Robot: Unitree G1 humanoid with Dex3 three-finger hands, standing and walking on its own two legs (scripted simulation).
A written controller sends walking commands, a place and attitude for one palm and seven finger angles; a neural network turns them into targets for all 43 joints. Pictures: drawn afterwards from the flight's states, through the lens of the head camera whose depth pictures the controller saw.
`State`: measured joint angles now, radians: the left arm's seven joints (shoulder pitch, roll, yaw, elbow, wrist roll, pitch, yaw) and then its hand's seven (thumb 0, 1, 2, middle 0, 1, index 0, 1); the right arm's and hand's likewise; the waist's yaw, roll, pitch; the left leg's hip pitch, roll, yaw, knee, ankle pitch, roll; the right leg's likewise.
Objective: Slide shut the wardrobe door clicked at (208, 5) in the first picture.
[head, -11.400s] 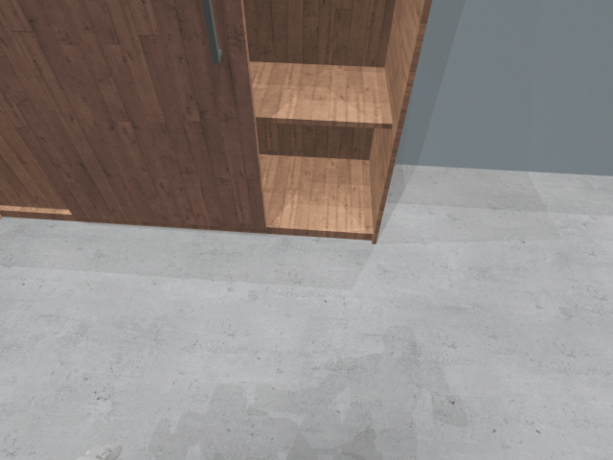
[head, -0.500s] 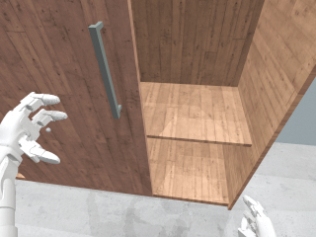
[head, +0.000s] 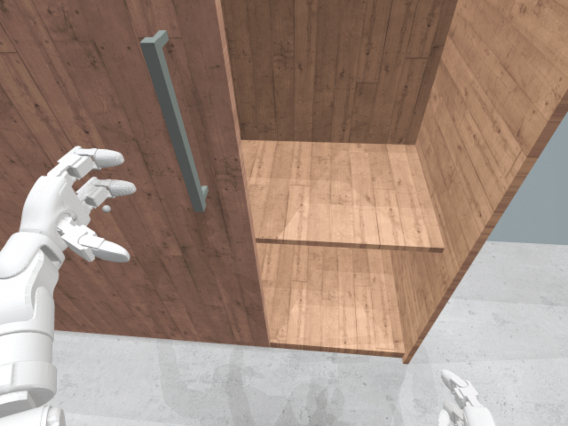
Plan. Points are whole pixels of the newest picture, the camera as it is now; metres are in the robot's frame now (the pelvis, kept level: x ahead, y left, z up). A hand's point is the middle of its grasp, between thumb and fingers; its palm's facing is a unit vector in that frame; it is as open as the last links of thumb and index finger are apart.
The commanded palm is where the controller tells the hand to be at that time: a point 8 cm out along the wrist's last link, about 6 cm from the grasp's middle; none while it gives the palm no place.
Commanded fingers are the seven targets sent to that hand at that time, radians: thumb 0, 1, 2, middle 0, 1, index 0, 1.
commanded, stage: move the hooked fingers beside the handle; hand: left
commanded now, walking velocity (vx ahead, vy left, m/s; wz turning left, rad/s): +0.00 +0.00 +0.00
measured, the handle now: (183, 134) +0.50 +0.19 +0.17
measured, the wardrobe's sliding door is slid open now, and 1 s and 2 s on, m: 0.46 0.46 0.46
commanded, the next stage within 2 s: feel for the door with the fingertips in 1.66 s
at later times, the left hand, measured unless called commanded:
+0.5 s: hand (124, 179) +0.41 +0.26 +0.16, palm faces +0.00 -1.00 -0.04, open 14.0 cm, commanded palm +0.39 +0.30 +0.16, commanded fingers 0.00 -0.50 0.30 -0.30 -1.20 -0.30 -1.20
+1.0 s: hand (138, 163) +0.45 +0.25 +0.15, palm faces -0.01 -1.00 -0.04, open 13.9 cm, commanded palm +0.42 +0.30 +0.15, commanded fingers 0.00 -0.50 0.30 -0.30 -1.20 -0.30 -1.20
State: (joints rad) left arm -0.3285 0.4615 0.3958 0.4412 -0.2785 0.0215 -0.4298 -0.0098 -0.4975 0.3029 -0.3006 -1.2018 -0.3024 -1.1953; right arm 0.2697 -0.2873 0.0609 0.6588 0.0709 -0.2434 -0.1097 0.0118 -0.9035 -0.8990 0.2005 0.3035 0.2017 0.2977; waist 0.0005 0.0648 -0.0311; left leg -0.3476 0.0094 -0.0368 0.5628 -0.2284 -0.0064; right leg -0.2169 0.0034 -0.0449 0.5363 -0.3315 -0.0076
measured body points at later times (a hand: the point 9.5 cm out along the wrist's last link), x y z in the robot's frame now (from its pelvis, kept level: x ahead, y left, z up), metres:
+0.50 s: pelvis +0.01 +0.00 +0.00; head +0.03 -0.01 +0.45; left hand +0.40 +0.31 +0.16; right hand +0.11 -0.27 -0.10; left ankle +0.04 +0.12 -0.73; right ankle -0.03 -0.11 -0.73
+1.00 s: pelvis +0.01 +0.01 -0.01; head +0.05 +0.01 +0.44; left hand +0.44 +0.31 +0.16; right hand +0.08 -0.26 -0.11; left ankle +0.04 +0.12 -0.73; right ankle -0.03 -0.11 -0.73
